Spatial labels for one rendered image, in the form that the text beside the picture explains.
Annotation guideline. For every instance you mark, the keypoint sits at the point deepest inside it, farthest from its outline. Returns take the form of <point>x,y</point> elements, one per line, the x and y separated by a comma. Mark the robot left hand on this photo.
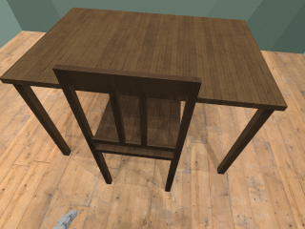
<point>65,221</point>

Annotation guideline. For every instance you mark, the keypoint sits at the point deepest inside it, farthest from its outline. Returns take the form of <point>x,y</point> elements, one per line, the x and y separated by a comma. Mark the table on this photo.
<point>220,51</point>

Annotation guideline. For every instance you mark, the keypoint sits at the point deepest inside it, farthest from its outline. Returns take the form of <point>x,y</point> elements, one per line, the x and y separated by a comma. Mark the chair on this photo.
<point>133,125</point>

